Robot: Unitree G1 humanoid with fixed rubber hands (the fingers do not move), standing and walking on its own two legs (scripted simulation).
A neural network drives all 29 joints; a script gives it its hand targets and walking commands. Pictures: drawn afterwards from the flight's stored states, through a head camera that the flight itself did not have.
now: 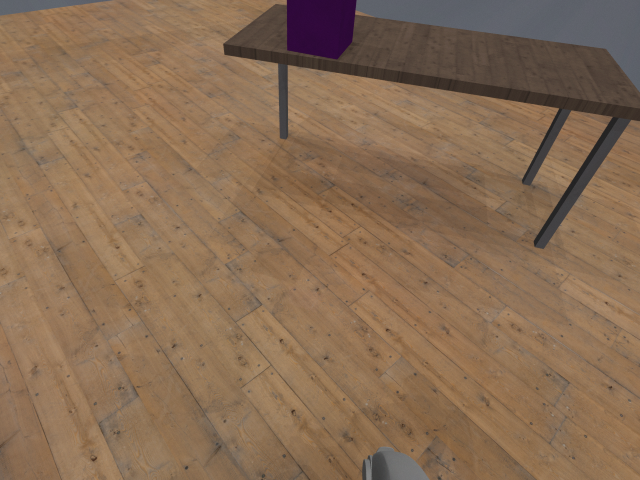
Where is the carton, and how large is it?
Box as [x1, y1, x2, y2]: [287, 0, 356, 58]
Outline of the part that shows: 287,0 287,49 337,58 351,42 356,0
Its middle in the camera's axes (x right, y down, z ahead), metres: +0.01 -0.84 +1.43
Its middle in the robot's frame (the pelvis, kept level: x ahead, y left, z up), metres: +1.65 -0.03 +0.06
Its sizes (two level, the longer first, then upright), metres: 0.210 0.200 0.250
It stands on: a table, 0.70 m high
